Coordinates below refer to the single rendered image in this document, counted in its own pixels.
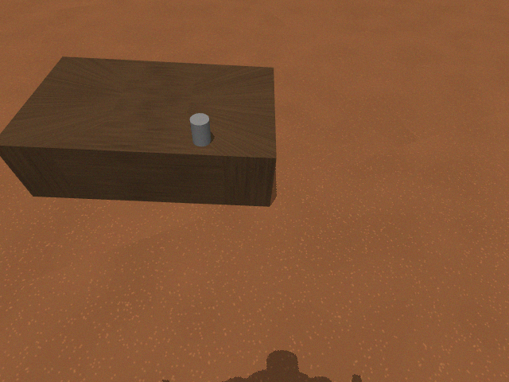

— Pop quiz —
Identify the can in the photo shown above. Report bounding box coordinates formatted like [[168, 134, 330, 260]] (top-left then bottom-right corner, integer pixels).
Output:
[[190, 113, 211, 146]]

